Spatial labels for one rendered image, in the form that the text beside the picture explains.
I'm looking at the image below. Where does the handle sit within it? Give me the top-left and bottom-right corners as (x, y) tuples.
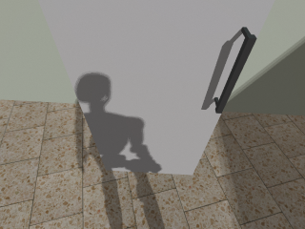
(214, 27), (257, 114)

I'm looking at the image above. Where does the fridge door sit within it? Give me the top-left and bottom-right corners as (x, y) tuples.
(38, 0), (275, 176)

